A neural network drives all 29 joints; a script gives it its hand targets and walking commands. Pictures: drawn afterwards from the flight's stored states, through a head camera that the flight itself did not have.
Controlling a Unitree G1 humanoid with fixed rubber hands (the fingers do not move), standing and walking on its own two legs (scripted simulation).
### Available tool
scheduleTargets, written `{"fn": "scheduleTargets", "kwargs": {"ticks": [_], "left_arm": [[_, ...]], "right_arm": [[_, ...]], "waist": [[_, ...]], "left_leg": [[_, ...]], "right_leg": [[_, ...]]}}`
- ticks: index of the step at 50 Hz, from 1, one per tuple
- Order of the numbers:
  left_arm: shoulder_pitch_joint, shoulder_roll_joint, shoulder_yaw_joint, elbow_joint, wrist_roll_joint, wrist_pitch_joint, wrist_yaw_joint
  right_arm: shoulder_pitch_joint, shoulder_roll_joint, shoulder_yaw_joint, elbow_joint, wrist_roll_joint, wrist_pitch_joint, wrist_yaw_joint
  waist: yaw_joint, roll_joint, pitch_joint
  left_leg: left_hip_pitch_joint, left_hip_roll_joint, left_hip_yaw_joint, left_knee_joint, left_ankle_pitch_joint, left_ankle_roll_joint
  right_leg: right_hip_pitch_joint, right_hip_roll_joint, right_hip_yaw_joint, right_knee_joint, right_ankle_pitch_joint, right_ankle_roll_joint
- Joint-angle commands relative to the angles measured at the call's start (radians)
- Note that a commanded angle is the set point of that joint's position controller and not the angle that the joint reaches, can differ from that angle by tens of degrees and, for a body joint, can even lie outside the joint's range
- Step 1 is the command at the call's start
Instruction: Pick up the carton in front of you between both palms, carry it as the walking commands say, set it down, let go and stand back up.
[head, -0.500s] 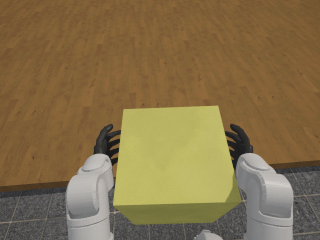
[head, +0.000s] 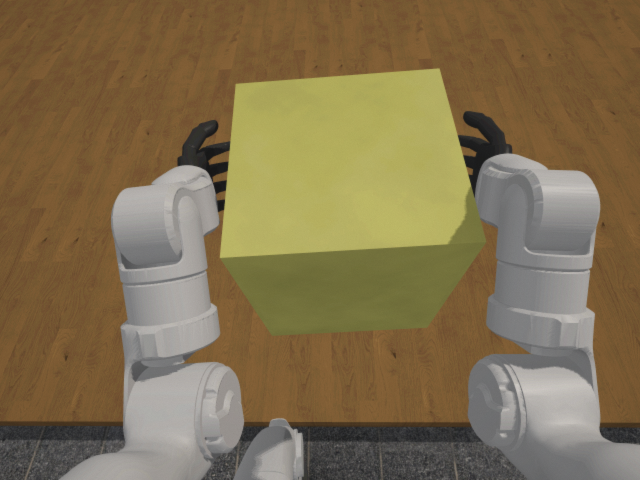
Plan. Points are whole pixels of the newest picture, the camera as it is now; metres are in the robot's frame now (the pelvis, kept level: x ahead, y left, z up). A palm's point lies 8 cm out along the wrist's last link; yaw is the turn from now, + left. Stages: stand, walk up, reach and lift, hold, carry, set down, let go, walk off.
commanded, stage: carry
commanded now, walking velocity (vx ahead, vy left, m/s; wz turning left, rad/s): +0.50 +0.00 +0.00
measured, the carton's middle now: (343, 221) +0.40 +0.01 +0.08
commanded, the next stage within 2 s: none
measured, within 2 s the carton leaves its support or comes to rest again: neither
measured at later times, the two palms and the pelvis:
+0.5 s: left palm (243, 14) +0.78 +0.17 +0.14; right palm (428, 0) +0.79 -0.13 +0.14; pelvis +0.40 +0.01 +0.00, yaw +3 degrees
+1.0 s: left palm out of the picture +1.08 +0.29 +0.26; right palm out of the picture +1.14 +0.00 +0.26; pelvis +0.75 +0.06 +0.06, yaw +17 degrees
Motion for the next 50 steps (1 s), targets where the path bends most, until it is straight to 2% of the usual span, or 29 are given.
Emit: {"fn": "scheduleTargets", "kwargs": {"ticks": [1,3,5,6,7,8,9,10,12,13,14,17,18,20,22,23,24,25,26,28,31,36,40,45,46,47,48,49,50], "left_arm": [[-0.672,-1.001,-0.646,-0.004,-0.429,0.011,-0.26],[-0.657,-1.008,-0.636,0.011,-0.41,0.009,-0.259],[-0.682,-1.031,-0.646,0.004,-0.402,0.01,-0.258],[-0.686,-1.029,-0.652,-0.002,-0.4,0.007,-0.256],[-0.699,-1.043,-0.663,-0.016,-0.414,-0.001,-0.253],[-0.731,-1.049,-0.675,-0.039,-0.415,-0.012,-0.252],[-0.715,-1.074,-0.69,-0.036,-0.412,-0.013,-0.253],[-0.681,-1.052,-0.68,-0.024,-0.41,-0.012,-0.248],[-0.671,-1.039,-0.67,-0.091,-0.377,-0.02,-0.23],[-0.67,-1.016,-0.66,-0.119,-0.357,-0.024,-0.218],[-0.645,-0.99,-0.651,-0.133,-0.336,-0.027,-0.203],[-0.559,-0.899,-0.646,-0.146,-0.242,-0.037,-0.165],[-0.545,-0.873,-0.646,-0.141,-0.224,-0.038,-0.158],[-0.494,-0.864,-0.661,-0.105,-0.204,-0.032,-0.154],[-0.498,-0.9,-0.703,-0.121,-0.244,-0.044,-0.17],[-0.53,-0.94,-0.736,-0.133,-0.286,-0.05,-0.185],[-0.545,-0.943,-0.755,-0.127,-0.314,-0.059,-0.196],[-0.529,-0.984,-0.754,-0.106,-0.353,-0.058,-0.207],[-0.554,-0.983,-0.769,-0.138,-0.377,-0.057,-0.218],[-0.68,-1.053,-0.801,-0.19,-0.459,-0.055,-0.237],[-0.725,-1.07,-0.815,-0.21,-0.518,-0.041,-0.249],[-0.696,-1.014,-0.744,-0.12,-0.519,-0.005,-0.267],[-0.67,-0.994,-0.665,0.047,-0.48,0.019,-0.291],[-0.682,-0.967,-0.568,0.167,-0.41,0.029,-0.286],[-0.696,-0.955,-0.554,0.181,-0.396,0.032,-0.284],[-0.706,-0.943,-0.541,0.201,-0.383,0.034,-0.281],[-0.697,-0.961,-0.523,0.24,-0.37,0.041,-0.276],[-0.684,-0.962,-0.486,0.259,-0.358,0.043,-0.267],[-0.698,-0.952,-0.466,0.245,-0.328,0.039,-0.251]], "right_arm": [[-0.675,1.001,0.63,0.0,0.379,-0.03,0.18],[-0.669,1.015,0.619,0.019,0.366,-0.03,0.186],[-0.66,1.019,0.611,0.047,0.345,-0.033,0.19],[-0.65,1.027,0.61,0.055,0.343,-0.034,0.193],[-0.638,1.042,0.613,0.05,0.35,-0.037,0.197],[-0.62,1.053,0.62,0.031,0.358,-0.044,0.199],[-0.637,1.044,0.619,0.012,0.377,-0.051,0.201],[-0.597,1.026,0.628,0.009,0.383,-0.056,0.198],[-0.669,1.046,0.661,-0.135,0.415,-0.075,0.194],[-0.727,1.06,0.686,-0.217,0.447,-0.076,0.195],[-0.761,1.058,0.705,-0.268,0.475,-0.074,0.199],[-0.737,1.038,0.749,-0.292,0.523,-0.071,0.223],[-0.734,1.035,0.755,-0.273,0.537,-0.067,0.234],[-0.686,1.026,0.742,-0.206,0.527,-0.058,0.25],[-0.662,1.02,0.747,-0.187,0.511,-0.061,0.262],[-0.675,1.016,0.752,-0.189,0.498,-0.065,0.267],[-0.644,1.019,0.738,-0.16,0.476,-0.061,0.27],[-0.618,0.959,0.716,-0.142,0.45,-0.054,0.261],[-0.607,0.977,0.714,-0.148,0.442,-0.056,0.252],[-0.65,0.967,0.672,-0.178,0.392,-0.056,0.23],[-0.582,0.915,0.632,-0.148,0.325,-0.056,0.197],[-0.53,0.856,0.599,-0.057,0.267,-0.035,0.164],[-0.585,0.877,0.597,0.035,0.273,-0.01,0.161],[-0.7,0.957,0.584,0.138,0.365,0.011,0.194],[-0.726,0.98,0.578,0.155,0.393,0.01,0.205],[-0.745,1.008,0.572,0.17,0.417,0.01,0.216],[-0.748,1.005,0.546,0.206,0.431,0.011,0.223],[-0.74,0.994,0.522,0.238,0.436,0.009,0.231],[-0.766,1.049,0.534,0.232,0.472,0.004,0.244]], "waist": [[0.032,-0.167,-0.487],[0.048,-0.183,-0.482],[0.07,-0.137,-0.462],[0.03,-0.129,-0.497],[-0.081,-0.121,-0.576],[-0.183,-0.048,-0.571],[-0.151,0.2,-0.566],[-0.181,0.336,-0.668],[-0.208,0.112,-0.659],[-0.189,0.056,-0.591],[-0.188,0.085,-0.566],[-0.158,0.085,-0.492],[-0.121,0.086,-0.446],[-0.049,0.181,-0.501],[0.137,0.205,-0.668],[0.165,0.065,-0.719],[0.064,-0.321,-0.88],[0.031,-0.246,-0.918],[0.064,-0.196,-0.875],[0.044,-0.078,-0.69],[0.049,0.002,-0.584],[0.046,-0.115,-0.555],[0.024,-0.166,-0.472],[-0.081,-0.245,-0.462],[-0.11,-0.184,-0.496],[-0.136,-0.106,-0.477],[-0.11,0.099,-0.435],[-0.128,0.212,-0.55],[-0.134,0.124,-0.537]], "left_leg": [[-0.032,-0.054,0.087,-0.095,0.045,0.008],[-0.094,-0.062,0.097,-0.108,0.037,0.028],[-0.119,-0.156,0.197,-0.193,-0.041,0.038],[0.11,-0.177,0.195,-0.399,0.056,0.033],[0.455,-0.171,0.204,-0.645,0.318,0.023],[0.881,-0.063,0.114,-0.703,0.541,0.029],[1.303,0.18,-0.151,-0.413,1.326,0.071],[1.544,0.289,-0.322,-0.29,1.734,0.225],[1.473,0.297,-0.381,-0.388,1.027,0.25],[1.42,0.267,-0.353,-0.407,0.892,0.21],[1.398,0.255,-0.328,-0.424,0.898,0.213],[1.165,0.175,-0.18,-0.541,0.723,0.15],[0.971,0.124,-0.083,-0.61,0.717,0.127],[0.684,0.078,0.035,-0.589,1.235,0.103],[0.603,0.079,0.059,-0.19,1.314,0.066],[0.46,0.002,0.012,0.133,0.645,0.045],[0.24,-0.201,-0.101,0.6,-0.168,-0.003],[0.28,-0.179,-0.267,0.743,-0.112,0.038],[0.158,-0.157,-0.232,0.859,-0.104,0.041],[-0.025,-0.088,-0.195,0.81,-0.117,0.035],[-0.073,-0.059,-0.124,0.576,-0.178,0.035],[-0.082,-0.071,-0.01,0.132,-0.113,0.033],[0.066,-0.115,0.106,-0.234,0.159,0.024],[0.467,-0.191,0.203,-0.446,0.237,0.079],[0.635,-0.198,0.171,-0.518,0.243,0.088],[0.794,-0.127,0.022,-0.495,0.221,0.109],[0.898,0.083,-0.291,-0.383,0.663,0.19],[1.056,0.192,-0.673,-0.498,0.502,0.404],[1.054,0.221,-0.688,-0.566,0.315,0.41]], "right_leg": [[0.464,-0.21,0.143,0.021,0.688,-0.131],[0.564,-0.225,0.156,0.075,0.786,-0.13],[0.688,-0.157,0.139,0.218,1.135,-0.079],[0.583,-0.133,0.082,0.349,1.241,-0.038],[0.429,-0.123,0.035,0.52,1.169,-0.009],[0.049,-0.095,0.035,0.719,0.826,0.032],[-0.466,0.014,0.106,0.927,-0.186,0.033],[-0.755,0.087,0.183,1.203,-0.323,0.032],[-0.919,0.04,0.255,1.3,-0.245,-0.001],[-0.989,0.024,0.225,1.304,-0.27,-0.002],[-1.049,0.033,0.18,1.392,-0.343,-0.012],[-0.961,-0.018,0.07,1.168,-0.351,-0.034],[-0.77,-0.027,0.047,0.904,-0.289,-0.03],[-0.251,0.074,-0.064,0.584,-0.032,-0.039],[0.229,0.132,-0.062,0.328,0.244,-0.023],[0.439,0.038,0.108,0.192,0.356,-0.048],[0.601,-0.357,0.776,0.085,0.705,-0.209],[0.557,-0.321,0.815,0.135,0.792,-0.25],[0.546,-0.345,0.79,0.137,0.616,-0.264],[0.467,-0.324,0.718,0.098,0.412,-0.2],[0.457,-0.278,0.526,0.088,0.483,-0.121],[0.509,-0.262,0.257,0.055,0.837,-0.065],[0.435,-0.206,0.04,-0.001,0.827,-0.017],[0.324,-0.237,-0.099,0.24,1.104,0.055],[0.236,-0.216,-0.11,0.427,0.985,0.072],[0.031,-0.166,-0.056,0.619,0.605,0.09],[-0.21,-0.05,0.002,0.834,-0.178,0.108],[-0.46,0.071,0.137,1.08,-0.341,0.125],[-0.569,0.008,0.23,1.128,-0.284,0.101]]}}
